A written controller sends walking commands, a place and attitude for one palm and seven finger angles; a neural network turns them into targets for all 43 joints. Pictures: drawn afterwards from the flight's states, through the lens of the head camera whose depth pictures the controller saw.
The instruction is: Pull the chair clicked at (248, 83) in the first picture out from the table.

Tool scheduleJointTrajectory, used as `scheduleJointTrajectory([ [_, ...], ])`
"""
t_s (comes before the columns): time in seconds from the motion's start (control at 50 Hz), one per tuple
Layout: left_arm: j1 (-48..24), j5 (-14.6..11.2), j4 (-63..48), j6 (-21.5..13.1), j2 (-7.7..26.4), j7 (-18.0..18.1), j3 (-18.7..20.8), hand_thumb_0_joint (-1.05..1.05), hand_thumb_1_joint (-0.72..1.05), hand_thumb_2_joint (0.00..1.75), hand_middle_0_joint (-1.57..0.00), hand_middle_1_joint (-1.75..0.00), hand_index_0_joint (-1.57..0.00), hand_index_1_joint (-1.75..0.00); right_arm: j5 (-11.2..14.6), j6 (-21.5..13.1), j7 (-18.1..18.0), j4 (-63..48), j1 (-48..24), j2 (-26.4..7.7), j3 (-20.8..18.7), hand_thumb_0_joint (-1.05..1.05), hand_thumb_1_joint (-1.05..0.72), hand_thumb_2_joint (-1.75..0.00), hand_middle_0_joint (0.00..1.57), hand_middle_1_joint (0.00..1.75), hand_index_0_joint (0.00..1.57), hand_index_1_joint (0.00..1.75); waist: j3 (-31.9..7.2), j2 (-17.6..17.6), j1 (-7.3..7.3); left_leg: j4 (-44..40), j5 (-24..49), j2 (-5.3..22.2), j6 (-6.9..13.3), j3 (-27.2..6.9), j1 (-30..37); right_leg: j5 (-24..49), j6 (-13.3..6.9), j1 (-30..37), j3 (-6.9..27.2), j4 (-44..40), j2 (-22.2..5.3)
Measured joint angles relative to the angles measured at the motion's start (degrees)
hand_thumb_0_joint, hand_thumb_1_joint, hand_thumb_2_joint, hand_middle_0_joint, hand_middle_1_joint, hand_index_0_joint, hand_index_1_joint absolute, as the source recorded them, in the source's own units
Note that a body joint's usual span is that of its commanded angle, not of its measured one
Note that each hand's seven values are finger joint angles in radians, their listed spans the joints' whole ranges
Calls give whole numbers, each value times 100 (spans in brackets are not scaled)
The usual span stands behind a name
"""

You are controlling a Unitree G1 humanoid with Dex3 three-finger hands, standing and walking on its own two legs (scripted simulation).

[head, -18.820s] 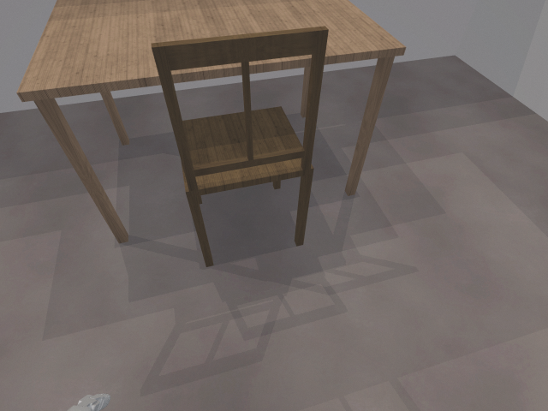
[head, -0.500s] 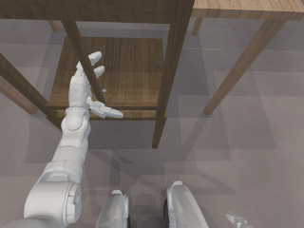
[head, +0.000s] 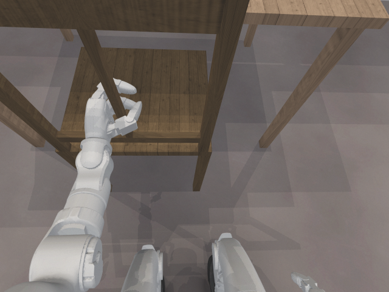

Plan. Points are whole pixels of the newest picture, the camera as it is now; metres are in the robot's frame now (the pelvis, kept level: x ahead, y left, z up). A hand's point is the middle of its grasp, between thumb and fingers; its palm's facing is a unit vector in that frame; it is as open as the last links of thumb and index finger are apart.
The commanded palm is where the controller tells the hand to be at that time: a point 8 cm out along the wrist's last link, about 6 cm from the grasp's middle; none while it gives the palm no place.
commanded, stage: hook a spindle and tug to test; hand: left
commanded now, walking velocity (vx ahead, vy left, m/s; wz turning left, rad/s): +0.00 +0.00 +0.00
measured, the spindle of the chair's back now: (113, 96) +0.48 +0.14 +0.06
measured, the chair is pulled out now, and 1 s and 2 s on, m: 0.00 0.03 0.19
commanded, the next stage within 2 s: step backward, pulling the chair out in 0.66 s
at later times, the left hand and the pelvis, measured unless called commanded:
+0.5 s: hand (128, 124) +0.44 +0.11 +0.02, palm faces -0.04 -1.00 -0.02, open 5.1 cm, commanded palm +0.39 +0.16 +0.03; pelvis +0.02 +0.00 +0.01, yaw -1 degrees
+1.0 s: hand (127, 127) +0.42 +0.11 +0.04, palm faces -0.03 -0.99 -0.10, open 5.0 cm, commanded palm +0.40 +0.16 +0.04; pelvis +0.05 +0.01 +0.09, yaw +0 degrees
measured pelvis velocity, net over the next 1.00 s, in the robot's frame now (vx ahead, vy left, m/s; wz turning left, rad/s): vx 0.05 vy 0.01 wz -0.01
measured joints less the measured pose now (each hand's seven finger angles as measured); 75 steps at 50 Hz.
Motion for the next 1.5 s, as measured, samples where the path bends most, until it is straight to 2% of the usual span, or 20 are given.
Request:
scheduleJointTrajectory([
  [0.14,200,-84,-207,37,-34,-42,-53,1,78,85,-50,-145,-49,-145,16,7,23,-28,-3,2,-19,0,-90,-90,20,30,20,30,-13,10,39,-16,-7,5,2,8,43,-1,3,40,9,-19,7],
  [0.44,922,-202,-963,206,-124,-11,-161,1,80,81,-44,-145,-42,-145,64,24,83,-193,20,56,-20,1,-90,-90,20,30,20,30,-56,13,57,-200,-71,46,21,105,321,-46,24,258,98,-164,54],
  [0.64,1719,-298,-1744,241,-301,0,-436,2,80,81,-41,-142,-41,-145,91,-9,110,-303,9,78,-71,1,-90,-90,20,30,20,30,-83,10,177,-378,-137,44,22,112,580,-135,32,504,101,-306,51],
  [0.78,1872,-234,-1947,151,-376,-1,-626,2,79,82,-43,-142,-41,-145,67,-53,84,-273,-141,70,-95,1,-90,-90,20,30,20,30,-74,4,282,-310,-191,6,7,24,556,-225,21,522,18,-242,7],
  [0.8,1832,-154,-2020,292,-353,81,-656,2,79,82,-43,-141,-41,-145,128,51,17,-302,-204,99,-97,1,-90,-90,20,30,20,30,71,-29,293,-357,-192,-6,8,33,695,-230,26,650,26,-265,-5],
  [0.82,1780,-50,-2116,568,-303,198,-723,2,78,82,-43,-140,-41,-145,203,188,-93,-352,-274,136,-99,1,-90,-90,20,30,20,30,296,-38,304,-544,104,-10,19,33,950,-198,68,908,25,-389,-11],
  [0.86,1714,96,-2139,1163,-211,411,-888,2,78,83,-43,-137,-42,-145,310,374,-316,-447,-331,210,-86,1,-90,-90,20,30,20,30,594,-7,270,-997,218,-42,33,40,1504,-32,87,1474,23,-850,-42],
  [0.9,1692,129,-1877,1580,-200,562,-1006,3,78,84,-40,-132,-42,-145,384,505,-468,-509,-289,246,-30,1,-91,-90,20,30,20,30,620,41,220,-1617,333,-75,51,74,1998,204,81,1960,44,-1455,-67],
  [0.96,1676,-38,-1309,1836,-336,688,-1002,3,79,84,-34,-122,-44,-145,441,635,-627,-491,-193,254,81,1,-90,-90,20,30,20,30,577,41,178,-2505,890,-72,80,152,2682,601,94,2589,78,-2258,-70],
  [1.06,1427,20,-449,1923,-349,721,-1095,4,79,83,-31,-115,-47,-145,431,732,-780,-273,-106,204,113,0,-90,-90,21,30,20,30,638,-100,148,-3492,1117,-23,88,201,3526,1163,100,3384,26,-3214,-39],
  [1.14,1234,81,18,1883,-284,657,-1164,4,79,83,-30,-116,-48,-145,368,716,-810,-137,-106,108,-1,0,-90,-90,21,30,20,30,855,-96,106,-3843,1389,47,86,236,3935,1631,49,3759,-28,-3557,16],
  [1.22,1293,104,153,1790,-282,612,-1164,4,79,83,-30,-117,-49,-145,312,661,-768,-56,-10,33,-93,0,-90,-90,20,30,20,30,984,-67,136,-4024,1320,95,138,351,4267,1612,15,4123,-32,-3888,51],
  [1.36,1495,37,153,1638,-285,579,-964,4,79,83,-30,-115,-49,-145,202,559,-677,139,-26,157,-79,0,-90,-90,20,30,20,30,1242,-30,202,-4127,1423,148,81,592,4578,1649,12,4454,-5,-4194,65],
  [1.5,1450,19,257,1567,-320,626,-899,4,78,84,-32,-114,-49,-145,304,496,-720,273,-99,256,-10,0,-90,-90,21,30,20,30,1300,49,213,-4071,1513,199,-11,543,4430,1732,-16,4401,-67,-4303,103],
])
